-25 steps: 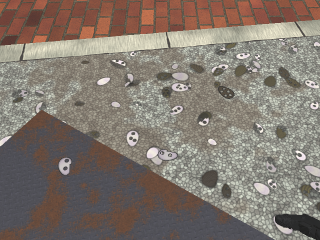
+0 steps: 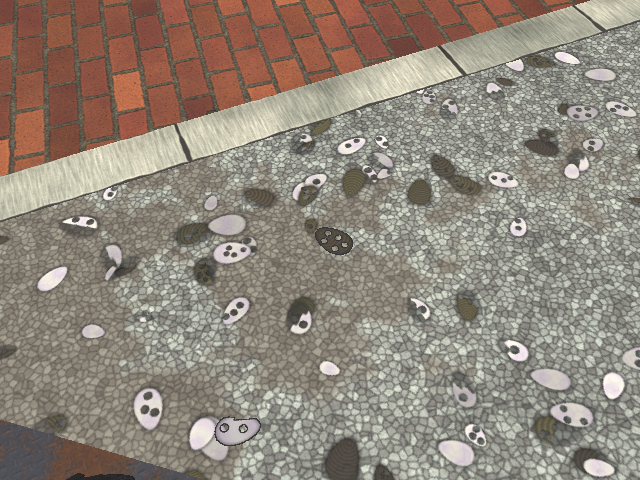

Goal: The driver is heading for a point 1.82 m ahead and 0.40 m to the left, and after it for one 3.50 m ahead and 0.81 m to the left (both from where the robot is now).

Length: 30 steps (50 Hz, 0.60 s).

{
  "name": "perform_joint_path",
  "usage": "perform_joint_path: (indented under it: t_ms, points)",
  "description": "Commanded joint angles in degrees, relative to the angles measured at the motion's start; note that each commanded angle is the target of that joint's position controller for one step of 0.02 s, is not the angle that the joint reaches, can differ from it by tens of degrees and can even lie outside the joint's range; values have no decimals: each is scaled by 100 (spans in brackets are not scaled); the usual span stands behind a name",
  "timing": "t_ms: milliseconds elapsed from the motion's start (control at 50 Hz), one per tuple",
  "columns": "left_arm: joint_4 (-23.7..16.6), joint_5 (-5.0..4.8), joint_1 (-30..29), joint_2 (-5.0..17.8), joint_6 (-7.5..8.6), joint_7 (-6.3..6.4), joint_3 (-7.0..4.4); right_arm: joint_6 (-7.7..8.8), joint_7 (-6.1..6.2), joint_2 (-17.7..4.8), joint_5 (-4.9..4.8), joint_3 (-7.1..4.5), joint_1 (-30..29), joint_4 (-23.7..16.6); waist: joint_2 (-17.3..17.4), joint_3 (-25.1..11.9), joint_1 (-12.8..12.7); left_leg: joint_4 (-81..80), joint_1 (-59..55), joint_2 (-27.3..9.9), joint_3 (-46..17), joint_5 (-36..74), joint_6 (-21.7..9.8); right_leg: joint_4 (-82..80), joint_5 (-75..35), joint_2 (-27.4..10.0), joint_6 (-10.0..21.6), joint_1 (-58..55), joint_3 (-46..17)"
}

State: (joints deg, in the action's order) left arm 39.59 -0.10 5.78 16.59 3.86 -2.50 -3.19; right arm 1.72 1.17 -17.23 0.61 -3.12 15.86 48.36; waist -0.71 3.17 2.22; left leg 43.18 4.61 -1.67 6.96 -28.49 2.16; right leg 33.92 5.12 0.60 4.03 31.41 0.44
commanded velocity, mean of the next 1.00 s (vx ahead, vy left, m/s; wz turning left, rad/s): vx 0.06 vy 0.00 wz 0.25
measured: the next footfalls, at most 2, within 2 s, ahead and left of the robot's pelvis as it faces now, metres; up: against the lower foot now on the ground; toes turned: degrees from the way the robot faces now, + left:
left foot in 0.44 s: +0.17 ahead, +0.14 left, +0.00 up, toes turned +3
right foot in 0.84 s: +0.23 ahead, -0.09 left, +0.00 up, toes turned +20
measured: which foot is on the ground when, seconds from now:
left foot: up 0.00-0.42, down 0.44-0.84, up 0.86-1.00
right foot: down 0.00-0.46, up 0.48-0.82, down 0.84-1.00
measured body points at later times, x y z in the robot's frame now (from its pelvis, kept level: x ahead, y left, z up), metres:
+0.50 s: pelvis +0.13 +0.03 +0.02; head +0.15 +0.04 +0.47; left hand +0.29 +0.29 -0.10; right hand +0.24 -0.26 -0.09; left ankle +0.13 +0.14 -0.72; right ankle +0.13 -0.08 -0.71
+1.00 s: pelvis +0.15 +0.00 +0.03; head +0.19 -0.01 +0.48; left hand +0.19 +0.31 -0.07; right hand +0.39 -0.24 -0.08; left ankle +0.08 +0.12 -0.63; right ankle +0.19 -0.11 -0.72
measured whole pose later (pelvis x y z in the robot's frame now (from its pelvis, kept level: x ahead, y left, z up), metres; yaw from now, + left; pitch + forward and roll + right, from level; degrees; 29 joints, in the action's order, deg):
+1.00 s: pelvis +0.15 +0.00 +0.03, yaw +21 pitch +1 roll +0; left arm 43.9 0.8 8.1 15.1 0.4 1.7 -3.7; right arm -3.4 2.1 -20.8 -1.1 -6.0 10.4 40.0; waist 3.1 2.4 0.0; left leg 63.9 29.1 2.9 -6.2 -25.3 4.3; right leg 24.7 12.9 0.0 1.3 13.4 1.0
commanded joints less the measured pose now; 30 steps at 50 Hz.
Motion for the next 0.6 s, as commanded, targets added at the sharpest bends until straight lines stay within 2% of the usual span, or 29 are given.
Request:
perform_joint_path:
  t_ms: [20, 40, 60, 80, 100, 120, 180, 220, 280, 340, 380, 420, 440, 460, 480, 500, 520, 540, 560, 580, 600]
  points:
    - [-349, 26, 1485, 1339, -53, 79, -407, 251, -103, -785, -68, -49, 334, -575, -500, -2956, -714, 4011, 3234, 346, -1399, -842, 32, -843, -2985, -2044, 1833, -5007, -3636]
    - [-379, -13, 1136, 1113, -65, 92, -338, 264, -100, -766, -185, -43, -156, -760, -294, -2141, -628, 3686, 3464, 124, -1261, -368, -77, -934, -2589, -1759, 1549, -4243, -2861]
    - [-392, -70, 851, 961, -96, 111, -296, 226, -32, -711, -118, -48, -301, -731, 152, -1461, -450, 3234, 3447, -108, -1171, -10, -49, -1105, -2364, -1484, 1313, -3341, -2366]
    - [-441, -59, 631, 860, -129, 151, -267, 144, 31, -780, -57, -90, -336, -753, 35, -1155, -284, 2851, 3147, -239, -1180, 236, -29, -1282, -2201, -1333, 1225, -2595, -2141]
    - [-491, 31, 445, 765, -150, 170, -225, 44, 35, -779, -73, -104, -157, -696, -161, -1078, -97, 2730, 2712, -301, -1139, 376, -2, -1431, -2212, -1249, 1183, -2050, -1919]
    - [-505, 92, 337, 713, -135, 171, -204, -24, 43, -696, -70, -95, 69, -610, -261, -1101, -7, 2625, 2419, -272, -1045, 499, 61, -1507, -2460, -1198, 1219, -1709, -1702]
    - [-314, 138, 238, 498, -56, 210, -95, -107, 93, -426, -43, -36, 248, -471, -342, -1223, 77, 1716, 2030, -346, -1002, 974, 215, -1563, -2908, -1077, 1167, -1426, -1026]
    - [-164, 181, 151, 401, -70, 242, -42, -132, 84, -290, -45, 10, 96, -422, -443, -1209, 1, 901, 1688, -440, -1004, 1485, 238, -1648, -2279, -966, 1008, -1346, -703]
    - [27, 274, 142, 544, -110, 263, -56, -176, 66, -444, -117, -33, -309, -479, -492, -909, -224, 198, 1505, -429, -988, 1810, 184, -1900, -768, -1077, 954, -1310, -740]
    - [162, 176, 191, 776, -220, 308, -133, -197, 51, -646, -131, -113, -586, -667, -495, -565, -362, -11, 1917, -330, -897, 1133, 75, -1810, -212, -1365, 1011, -1731, -1030]
    - [207, 81, 222, 806, -316, 373, -158, -195, 22, -604, -118, -126, -570, -734, -447, -530, -348, -166, 2043, -260, -798, 813, -3, -1564, -526, -1538, 1015, -2112, -1150]
    - [208, -9, 134, 771, -405, 442, -165, -180, -36, -472, -115, -118, -341, -691, -388, -597, -178, -857, 1739, -117, -606, 1203, -131, -1154, -1154, -1504, 850, -2339, -1005]
    - [256, -58, 232, 752, -437, 467, -179, -164, -63, -497, -94, -129, -234, -681, -290, -605, -100, -1459, 1456, -91, -656, 1961, -260, -892, -1156, -1347, 616, -2337, -833]
    - [225, -37, 298, 637, -424, 494, -175, -158, -61, -787, -53, -203, -178, -708, 160, -664, -165, -1781, 1113, -401, -1225, 3277, -489, -258, -767, -952, 250, -2126, -457]
    - [44, 118, 311, 435, -365, 492, -142, -169, -8, -1360, -79, -350, -217, -769, 1413, -743, -464, -1871, 559, -1240, -2479, 4721, -1091, 666, 314, -92, -248, -1219, 274]
    - [-78, 184, -347, 449, -344, 508, -147, -179, -4, -1230, -49, -351, 97, -762, 1741, -668, 81, -2197, 113, -1766, -3358, 5292, -1845, 1473, 2352, 497, -534, -168, 215]
    - [-118, 121, -470, 490, -342, 486, -179, -127, 6, -1081, 47, -308, 383, -730, 1389, -892, 224, -2295, -195, -1855, -3467, 5228, -2039, 2526, 3170, 432, -573, 257, -248]
    - [-36, 28, -319, 436, -369, 469, -197, -79, 32, -1069, 27, -326, 175, -767, 1000, -942, 65, -2170, -276, -1634, -3131, 5122, -1855, 2954, 2992, 285, -593, 413, -444]
    - [32, -5, -211, 434, -407, 475, -211, -68, 48, -1030, -67, -335, -113, -851, 754, -874, -53, -2085, -251, -1423, -2821, 5078, -1623, 2934, 2686, 184, -648, 539, -488]
    - [35, 4, -226, 471, -421, 495, -226, -89, 86, -984, -150, -331, -311, -910, 686, -866, -124, -2070, -233, -1300, -2682, 4985, -1477, 2671, 2391, 79, -700, 510, -537]
    - [17, -3, -287, 415, -411, 503, -216, -143, 112, -936, -183, -323, -399, -933, 726, -889, -158, -2058, -162, -1141, -2565, 5016, -1397, 2359, 2200, 101, -770, 343, -469]
Keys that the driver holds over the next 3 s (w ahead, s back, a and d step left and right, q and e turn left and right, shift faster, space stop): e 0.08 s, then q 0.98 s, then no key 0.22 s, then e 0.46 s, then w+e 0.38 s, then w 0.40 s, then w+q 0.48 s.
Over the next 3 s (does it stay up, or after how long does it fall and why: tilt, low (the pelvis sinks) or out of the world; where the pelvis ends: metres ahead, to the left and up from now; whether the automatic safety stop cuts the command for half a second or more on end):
stays up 0.68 0.03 0.03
